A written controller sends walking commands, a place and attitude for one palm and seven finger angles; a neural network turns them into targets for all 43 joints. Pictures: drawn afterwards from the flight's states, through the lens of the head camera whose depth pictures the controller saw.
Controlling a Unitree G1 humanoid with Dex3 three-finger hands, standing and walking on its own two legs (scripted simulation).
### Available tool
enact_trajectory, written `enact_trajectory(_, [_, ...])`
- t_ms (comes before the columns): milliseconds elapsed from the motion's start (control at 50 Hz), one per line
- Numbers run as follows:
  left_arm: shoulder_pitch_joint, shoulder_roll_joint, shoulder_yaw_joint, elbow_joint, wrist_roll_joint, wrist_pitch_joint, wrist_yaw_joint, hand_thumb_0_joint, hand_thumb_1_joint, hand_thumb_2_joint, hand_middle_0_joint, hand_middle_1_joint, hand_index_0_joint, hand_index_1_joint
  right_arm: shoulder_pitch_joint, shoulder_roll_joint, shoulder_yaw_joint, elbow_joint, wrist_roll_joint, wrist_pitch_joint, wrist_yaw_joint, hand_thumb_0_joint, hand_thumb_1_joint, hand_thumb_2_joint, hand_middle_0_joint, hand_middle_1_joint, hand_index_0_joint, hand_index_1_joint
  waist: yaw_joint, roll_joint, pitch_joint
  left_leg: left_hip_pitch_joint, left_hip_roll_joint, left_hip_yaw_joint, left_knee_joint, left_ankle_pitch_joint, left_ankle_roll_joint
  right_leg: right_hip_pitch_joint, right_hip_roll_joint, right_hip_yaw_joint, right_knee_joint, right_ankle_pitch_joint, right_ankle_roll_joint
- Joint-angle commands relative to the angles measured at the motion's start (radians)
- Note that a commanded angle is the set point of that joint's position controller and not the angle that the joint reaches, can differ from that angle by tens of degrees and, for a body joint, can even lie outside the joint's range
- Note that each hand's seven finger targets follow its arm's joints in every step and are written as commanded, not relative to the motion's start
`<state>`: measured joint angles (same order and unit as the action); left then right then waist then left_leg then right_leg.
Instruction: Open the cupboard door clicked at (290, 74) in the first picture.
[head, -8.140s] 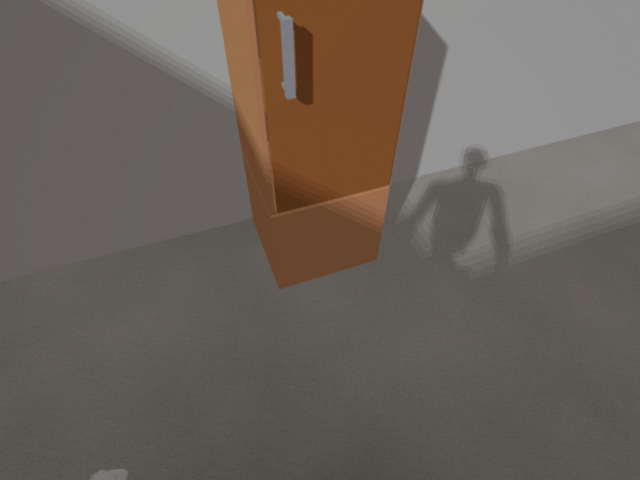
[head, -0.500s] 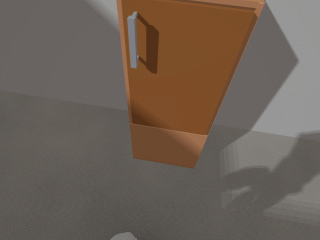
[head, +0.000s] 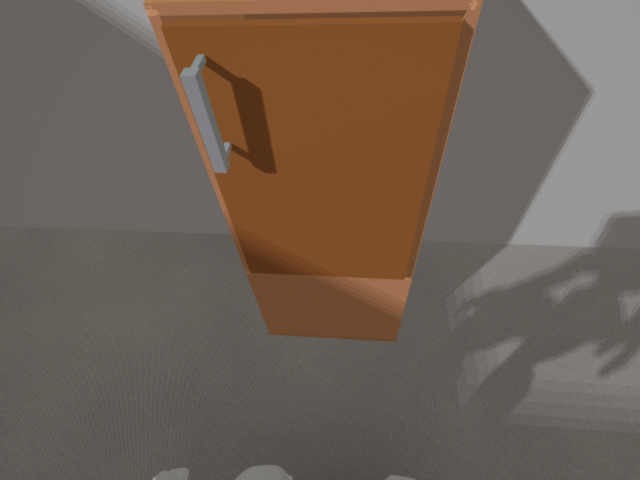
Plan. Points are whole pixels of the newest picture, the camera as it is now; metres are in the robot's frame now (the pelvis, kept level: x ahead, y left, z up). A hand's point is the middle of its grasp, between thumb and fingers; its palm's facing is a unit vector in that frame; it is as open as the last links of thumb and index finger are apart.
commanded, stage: come to a stop and stand still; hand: left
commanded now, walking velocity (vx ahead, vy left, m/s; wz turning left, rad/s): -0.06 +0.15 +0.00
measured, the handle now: (211, 117) +0.57 +0.18 +0.14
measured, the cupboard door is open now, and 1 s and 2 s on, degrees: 0 0 0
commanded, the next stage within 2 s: look again from close up in 0.92 s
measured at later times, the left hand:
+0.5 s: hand out of the picture -0.05 +0.23 -0.17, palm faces +0.07 -0.97 -0.22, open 7.4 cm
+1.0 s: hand out of the picture -0.08 +0.20 -0.17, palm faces +0.03 -0.99 -0.16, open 7.3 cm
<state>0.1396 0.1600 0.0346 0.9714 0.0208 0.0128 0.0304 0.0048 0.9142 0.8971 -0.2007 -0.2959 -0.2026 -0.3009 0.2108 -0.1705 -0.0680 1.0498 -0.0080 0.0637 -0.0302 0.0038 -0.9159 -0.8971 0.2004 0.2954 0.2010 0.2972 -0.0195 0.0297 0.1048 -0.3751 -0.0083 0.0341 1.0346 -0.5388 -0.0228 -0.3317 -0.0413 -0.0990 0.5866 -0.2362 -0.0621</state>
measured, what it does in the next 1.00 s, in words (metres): steps on the spot: left foot, then right foot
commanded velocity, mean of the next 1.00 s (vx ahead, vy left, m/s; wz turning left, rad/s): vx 0.00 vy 0.01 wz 0.00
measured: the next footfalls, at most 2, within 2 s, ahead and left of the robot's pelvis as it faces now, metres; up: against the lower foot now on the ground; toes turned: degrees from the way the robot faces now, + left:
left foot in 0.30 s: -0.03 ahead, +0.17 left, +0.00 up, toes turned +1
right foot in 0.52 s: -0.02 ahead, -0.07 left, +0.00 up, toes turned -5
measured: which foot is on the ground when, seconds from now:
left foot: up 0.00-0.28, down 0.30-1.00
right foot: down 0.00-0.30, up 0.32-0.50, down 0.52-1.00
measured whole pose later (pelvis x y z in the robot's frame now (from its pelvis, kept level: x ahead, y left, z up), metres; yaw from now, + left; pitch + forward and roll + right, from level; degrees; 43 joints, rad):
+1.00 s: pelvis -0.07 +0.04 +0.01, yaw -1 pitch -1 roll +0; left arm 0.29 0.13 0.00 1.14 0.01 0.00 0.03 0.02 0.92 0.90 -0.20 -0.30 -0.20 -0.30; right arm 0.33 -0.11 0.00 1.15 -0.01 0.00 -0.03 0.00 -0.91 -0.90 0.20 0.30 0.20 0.30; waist 0.00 0.00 0.02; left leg -0.17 0.02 0.03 0.41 -0.23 -0.01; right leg -0.20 -0.01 -0.02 0.43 -0.20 0.00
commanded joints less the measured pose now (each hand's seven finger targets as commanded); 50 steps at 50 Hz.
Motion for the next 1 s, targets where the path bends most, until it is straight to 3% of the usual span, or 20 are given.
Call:
enact_trajectory(0, [0.065, 0.180, 0.048, -0.056, 0.002, -0.011, 0.022, 0.000, 0.900, 0.900, -0.200, -0.300, -0.200, -0.300, 0.051, -0.068, -0.014, -0.055, -0.007, -0.005, 0.006, 0.000, -0.900, -0.900, 0.200, 0.300, 0.200, 0.300, 0.030, -0.125, -0.209, -0.081, 0.016, -0.081, 0.172, 0.060, -0.030, 0.193, -0.283, 0.234, -0.185, 0.664, -0.136])
enact_trajectory(140, [0.087, 0.207, 0.061, -0.035, 0.017, -0.002, 0.009, 0.000, 0.900, 0.900, -0.200, -0.300, -0.200, -0.300, 0.034, -0.059, 0.001, -0.076, -0.004, -0.026, 0.021, 0.000, -0.900, -0.900, 0.200, 0.300, 0.200, 0.300, 0.064, -0.229, -0.169, 0.036, 0.019, -0.009, -0.243, 0.052, -0.018, 0.161, -0.244, 0.271, -0.294, 0.148, -0.118])
enact_trajectory(180, [0.083, 0.210, 0.063, -0.030, 0.014, 0.003, 0.004, 0.000, 0.900, 0.900, -0.200, -0.300, -0.200, -0.300, 0.073, -0.058, 0.008, -0.066, -0.004, -0.034, 0.020, 0.000, -0.900, -0.900, 0.200, 0.300, 0.200, 0.300, 0.049, -0.220, -0.169, 0.090, 0.012, 0.012, -0.367, 0.103, -0.008, 0.138, -0.219, 0.272, -0.305, 0.054, -0.098])
enact_trajectory(220, [0.051, 0.200, 0.060, -0.026, 0.005, 0.011, 0.004, 0.000, 0.900, 0.900, -0.200, -0.300, -0.200, -0.300, 0.164, -0.051, 0.014, -0.034, -0.003, -0.042, 0.016, 0.000, -0.900, -0.900, 0.200, 0.300, 0.200, 0.300, 0.007, -0.208, -0.164, 0.240, 0.009, 0.032, -0.561, 0.221, 0.005, 0.030, -0.187, 0.241, -0.296, -0.101, -0.044])
enact_trajectory(240, [0.052, 0.176, 0.051, -0.026, 0.000, 0.015, 0.001, 0.000, 0.900, 0.900, -0.200, -0.300, -0.200, -0.300, 0.183, -0.060, 0.015, -0.027, -0.002, -0.047, 0.016, 0.000, -0.900, -0.900, 0.200, 0.300, 0.200, 0.300, 0.000, -0.151, -0.152, 0.308, 0.028, 0.004, -0.650, 0.245, 0.014, -0.045, -0.147, 0.211, -0.254, -0.188, -0.003])
enact_trajectory(260, [0.054, 0.132, 0.043, -0.035, -0.008, 0.022, -0.002, 0.000, 0.900, 0.900, -0.200, -0.300, -0.200, -0.300, 0.184, -0.105, 0.008, -0.035, -0.012, -0.052, 0.014, 0.000, -0.900, -0.900, 0.200, 0.300, 0.200, 0.300, -0.001, 0.013, -0.105, 0.259, 0.130, -0.144, -0.749, 0.136, 0.055, -0.124, -0.073, 0.153, -0.164, -0.248, 0.041])
enact_trajectory(280, [0.048, 0.092, 0.035, -0.050, -0.014, 0.025, -0.008, 0.000, 0.900, 0.900, -0.200, -0.300, -0.200, -0.300, 0.141, -0.157, 0.002, -0.064, -0.021, -0.053, 0.011, 0.000, -0.900, -0.900, 0.200, 0.300, 0.200, 0.300, 0.007, 0.182, -0.038, 0.085, 0.275, -0.308, -0.881, -0.025, 0.115, -0.102, -0.002, 0.061, -0.019, -0.186, 0.078])
enact_trajectory(300, [0.047, 0.094, 0.036, -0.042, -0.005, 0.030, -0.010, 0.000, 0.900, 0.900, -0.200, -0.300, -0.200, -0.300, 0.041, -0.173, 0.004, -0.088, -0.020, -0.054, 0.007, 0.000, -0.900, -0.900, 0.200, 0.300, 0.200, 0.300, 0.028, 0.229, 0.005, -0.079, 0.323, -0.375, -0.949, -0.105, 0.157, -0.032, 0.014, 0.055, 0.113, -0.153, 0.085])
enact_trajectory(340, [0.095, 0.094, 0.037, 0.001, 0.004, 0.035, -0.016, 0.000, 0.900, 0.900, -0.200, -0.300, -0.200, -0.300, -0.058, -0.135, 0.020, -0.093, -0.014, -0.058, -0.003, 0.000, -0.900, -0.900, 0.200, 0.300, 0.200, 0.300, 0.073, 0.206, 0.030, -0.144, 0.261, -0.266, -0.925, 0.016, 0.155, 0.026, 0.009, 0.097, 0.267, -0.137, 0.076])
enact_trajectory(360, [0.131, 0.087, 0.031, 0.023, 0.003, 0.030, -0.017, 0.000, 0.900, 0.900, -0.200, -0.300, -0.200, -0.300, -0.068, -0.130, 0.026, -0.088, -0.014, -0.061, -0.006, 0.000, -0.900, -0.900, 0.200, 0.300, 0.200, 0.300, 0.081, 0.164, 0.027, -0.089, 0.232, -0.213, -0.888, 0.118, 0.150, 0.013, 0.010, 0.101, 0.274, -0.135, 0.077])
enact_trajectory(420, [0.137, 0.063, 0.004, 0.042, -0.004, 0.006, -0.015, 0.000, 0.900, 0.900, -0.200, -0.300, -0.200, -0.300, 0.023, -0.128, 0.026, -0.042, -0.012, -0.068, -0.009, 0.000, -0.900, -0.900, 0.200, 0.300, 0.200, 0.300, 0.043, 0.126, -0.023, 0.152, 0.201, -0.157, -0.775, 0.408, 0.144, -0.007, 0.003, 0.070, 0.032, -0.130, 0.088])
enact_trajectory(460, [0.186, 0.071, -0.005, 0.078, -0.010, -0.013, -0.010, 0.000, 0.900, 0.900, -0.200, -0.300, -0.200, -0.300, 0.075, -0.113, 0.027, -0.011, -0.001, -0.075, -0.011, 0.000, -0.900, -0.900, 0.200, 0.300, 0.200, 0.300, 0.047, 0.052, -0.088, 0.212, 0.165, -0.129, -0.655, 0.576, 0.107, 0.119, -0.009, 0.093, -0.220, 0.082, 0.089])
enact_trajectory(480, [0.196, 0.105, -0.004, 0.096, -0.009, -0.025, -0.003, 0.000, 0.900, 0.900, -0.200, -0.300, -0.200, -0.300, 0.101, -0.084, 0.029, -0.003, 0.007, -0.081, -0.010, 0.000, -0.900, -0.900, 0.200, 0.300, 0.200, 0.300, 0.026, -0.028, -0.112, 0.182, 0.124, -0.091, -0.606, 0.557, 0.064, 0.193, -0.072, 0.180, -0.238, 0.243, 0.063])
enact_trajectory(500, [0.192, 0.128, -0.007, 0.103, -0.013, -0.029, -0.001, 0.000, 0.900, 0.900, -0.200, -0.300, -0.200, -0.300, 0.108, -0.069, 0.033, -0.001, 0.012, -0.083, -0.006, 0.000, -0.900, -0.900, 0.200, 0.300, 0.200, 0.300, 0.012, -0.051, -0.124, 0.192, 0.096, -0.070, -0.620, 0.474, 0.041, 0.193, -0.122, 0.203, -0.225, 0.314, 0.042])
enact_trajectory(540, [0.179, 0.124, -0.006, 0.122, -0.012, -0.035, 0.000, 0.000, 0.900, 0.900, -0.200, -0.300, -0.200, -0.300, 0.107, -0.060, 0.037, 0.016, 0.006, -0.069, -0.006, 0.000, -0.900, -0.900, 0.200, 0.300, 0.200, 0.300, 0.005, -0.194, -0.129, 0.233, 0.080, -0.043, -0.610, 0.416, 0.020, 0.142, -0.113, 0.213, -0.224, 0.285, 0.018])
enact_trajectory(600, [0.158, 0.098, -0.013, 0.125, -0.015, -0.024, 0.001, 0.000, 0.900, 0.900, -0.200, -0.300, -0.200, -0.300, 0.115, -0.059, 0.043, 0.041, 0.002, -0.065, -0.004, 0.000, -0.900, -0.900, 0.200, 0.300, 0.200, 0.300, 0.004, -0.122, -0.043, 0.233, 0.087, -0.053, -0.661, 0.358, 0.026, 0.050, -0.083, 0.206, -0.275, 0.027, 0.030])
enact_trajectory(680, [0.172, 0.087, -0.010, 0.136, -0.014, -0.015, 0.002, 0.000, 0.900, 0.900, -0.200, -0.300, -0.200, -0.300, 0.123, -0.052, 0.048, 0.058, -0.001, -0.069, -0.004, 0.000, -0.900, -0.900, 0.200, 0.300, 0.200, 0.300, 0.017, -0.054, -0.005, 0.180, 0.092, -0.066, -0.700, 0.295, 0.034, 0.059, -0.059, 0.198, -0.287, -0.071, 0.042])
enact_trajectory(780, [0.191, 0.070, -0.008, 0.138, -0.012, -0.014, 0.003, 0.000, 0.900, 0.900, -0.200, -0.300, -0.200, -0.300, 0.142, -0.038, 0.047, 0.067, -0.004, -0.071, -0.005, 0.000, -0.900, -0.900, 0.200, 0.300, 0.200, 0.300, 0.021, -0.040, -0.002, 0.161, 0.089, -0.066, -0.704, 0.270, 0.035, 0.053, -0.058, 0.191, -0.290, -0.095, 0.043])
enact_trajectory(880, [0.202, 0.057, -0.010, 0.143, -0.014, -0.017, 0.004, 0.000, 0.900, 0.900, -0.200, -0.300, -0.200, -0.300, 0.159, -0.031, 0.048, 0.072, -0.003, -0.081, -0.009, 0.000, -0.900, -0.900, 0.200, 0.300, 0.200, 0.300, 0.026, -0.006, -0.024, 0.153, 0.103, -0.083, -0.717, 0.295, 0.039, 0.091, -0.051, 0.173, -0.262, -0.012, 0.043])
enact_trajectory(980, [0.205, 0.054, -0.012, 0.144, -0.013, -0.018, 0.004, 0.000, 0.900, 0.900, -0.200, -0.300, -0.200, -0.300, 0.173, -0.033, 0.048, 0.078, -0.001, -0.084, -0.010, 0.000, -0.900, -0.900, 0.200, 0.300, 0.200, 0.300, 0.027, -0.023, -0.016, 0.141, 0.109, -0.090, -0.726, 0.299, 0.039, 0.101, -0.047, 0.162, -0.245, 0.019, 0.047])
